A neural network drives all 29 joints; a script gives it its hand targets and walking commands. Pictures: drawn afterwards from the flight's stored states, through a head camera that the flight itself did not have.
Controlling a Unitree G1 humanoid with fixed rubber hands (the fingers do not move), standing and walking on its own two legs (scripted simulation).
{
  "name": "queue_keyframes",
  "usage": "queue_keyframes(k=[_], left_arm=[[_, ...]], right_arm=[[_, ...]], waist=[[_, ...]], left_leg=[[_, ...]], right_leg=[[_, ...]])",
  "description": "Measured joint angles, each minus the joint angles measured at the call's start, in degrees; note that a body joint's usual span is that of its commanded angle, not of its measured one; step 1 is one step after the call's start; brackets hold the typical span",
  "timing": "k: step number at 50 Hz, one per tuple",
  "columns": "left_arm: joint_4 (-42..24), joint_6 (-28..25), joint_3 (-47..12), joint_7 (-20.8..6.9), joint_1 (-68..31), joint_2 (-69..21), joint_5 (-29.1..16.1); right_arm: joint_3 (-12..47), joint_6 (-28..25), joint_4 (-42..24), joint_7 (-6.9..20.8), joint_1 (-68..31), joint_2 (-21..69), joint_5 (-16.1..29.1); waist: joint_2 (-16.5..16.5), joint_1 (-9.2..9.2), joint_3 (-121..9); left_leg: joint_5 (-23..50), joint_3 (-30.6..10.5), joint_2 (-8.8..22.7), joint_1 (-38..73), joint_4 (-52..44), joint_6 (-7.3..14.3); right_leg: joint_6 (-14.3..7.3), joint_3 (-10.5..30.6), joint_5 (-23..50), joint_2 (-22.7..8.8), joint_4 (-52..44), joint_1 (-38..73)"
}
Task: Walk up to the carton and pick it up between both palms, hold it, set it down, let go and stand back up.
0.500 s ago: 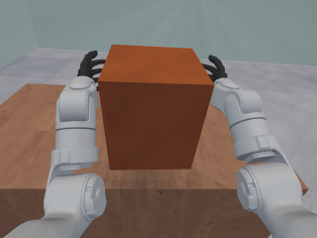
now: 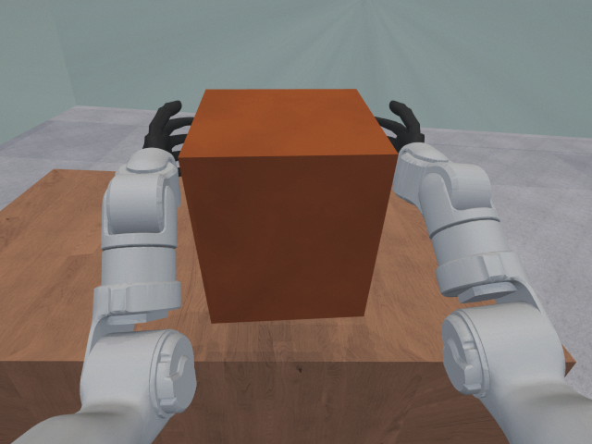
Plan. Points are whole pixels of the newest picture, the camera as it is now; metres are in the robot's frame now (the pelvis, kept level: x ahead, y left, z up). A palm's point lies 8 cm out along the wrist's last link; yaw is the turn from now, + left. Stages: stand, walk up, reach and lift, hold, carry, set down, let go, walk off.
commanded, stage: hold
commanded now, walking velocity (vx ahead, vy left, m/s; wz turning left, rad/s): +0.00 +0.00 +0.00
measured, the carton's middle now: (285, 203) +0.38 +0.01 +0.23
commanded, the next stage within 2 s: none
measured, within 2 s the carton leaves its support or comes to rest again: neither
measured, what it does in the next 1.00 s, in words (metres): stands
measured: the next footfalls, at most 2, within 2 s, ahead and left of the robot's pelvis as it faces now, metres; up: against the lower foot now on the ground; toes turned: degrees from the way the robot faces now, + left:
none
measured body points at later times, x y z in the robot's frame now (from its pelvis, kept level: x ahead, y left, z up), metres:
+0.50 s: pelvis +0.01 +0.00 +0.00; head -0.07 +0.02 +0.44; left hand +0.39 +0.16 +0.28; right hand +0.39 -0.14 +0.30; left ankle +0.03 +0.15 -0.75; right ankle +0.01 -0.12 -0.75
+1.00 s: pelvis +0.00 +0.00 +0.00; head -0.09 +0.02 +0.44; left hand +0.37 +0.17 +0.30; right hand +0.38 -0.14 +0.30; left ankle +0.03 +0.15 -0.75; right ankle +0.01 -0.12 -0.75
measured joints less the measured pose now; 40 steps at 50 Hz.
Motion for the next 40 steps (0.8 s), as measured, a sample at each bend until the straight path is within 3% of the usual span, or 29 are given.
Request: queue_keyframes(k=[16, 31, 40], left_arm=[[1.80, -1.31, 0.78, 1.06, -1.73, -0.25, -0.01], [0.94, -2.38, 0.08, -0.25, 0.96, -0.34, -0.01], [0.78, -0.89, 0.04, -0.37, 0.38, -0.07, -0.01]], right_arm=[[0.00, -3.06, 2.50, 1.84, -0.01, 0.00, -0.76], [0.00, 0.38, -1.02, -0.82, -0.01, 0.00, -0.35], [0.00, 0.89, -0.83, -0.81, 0.00, 0.00, -0.19]], waist=[[0.00, 0.00, 2.34], [0.00, 0.00, 0.30], [0.02, 0.00, -0.59]], left_leg=[[0.20, -0.03, -0.02, 0.00, 0.00, 0.15], [-0.57, -0.03, -0.01, 0.01, 0.00, 0.07], [-0.27, -0.06, -0.02, 0.01, 0.00, 0.01]], right_leg=[[0.00, 0.00, 0.25, 0.00, 0.01, 0.00], [0.00, 0.00, -0.51, 0.00, 0.00, 0.02], [0.00, 0.00, -0.29, 0.00, 0.01, 0.02]])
